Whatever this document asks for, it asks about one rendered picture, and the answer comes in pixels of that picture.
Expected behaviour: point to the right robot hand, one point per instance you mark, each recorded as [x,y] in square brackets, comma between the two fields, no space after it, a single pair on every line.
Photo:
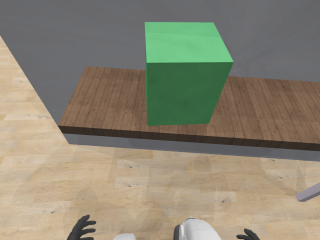
[250,235]

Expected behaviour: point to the carton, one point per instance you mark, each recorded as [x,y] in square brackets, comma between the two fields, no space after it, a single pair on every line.
[186,67]

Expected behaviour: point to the left robot hand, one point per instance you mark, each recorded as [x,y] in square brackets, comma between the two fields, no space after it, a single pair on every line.
[77,231]

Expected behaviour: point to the table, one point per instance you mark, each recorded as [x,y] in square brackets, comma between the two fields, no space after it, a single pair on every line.
[253,112]

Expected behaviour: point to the robot right thigh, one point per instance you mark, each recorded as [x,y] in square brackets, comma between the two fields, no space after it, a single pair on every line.
[197,229]

